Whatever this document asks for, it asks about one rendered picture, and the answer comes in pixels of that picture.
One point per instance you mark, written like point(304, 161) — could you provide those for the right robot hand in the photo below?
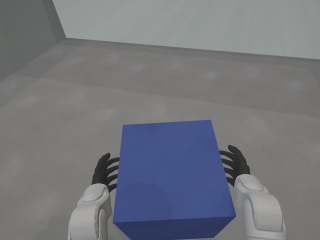
point(238, 164)

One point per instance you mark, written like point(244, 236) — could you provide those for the right robot forearm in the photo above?
point(262, 213)

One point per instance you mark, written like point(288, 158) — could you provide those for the left robot hand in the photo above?
point(101, 172)

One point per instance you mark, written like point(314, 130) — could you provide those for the left robot forearm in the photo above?
point(89, 220)

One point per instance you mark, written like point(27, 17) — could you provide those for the carton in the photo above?
point(171, 183)

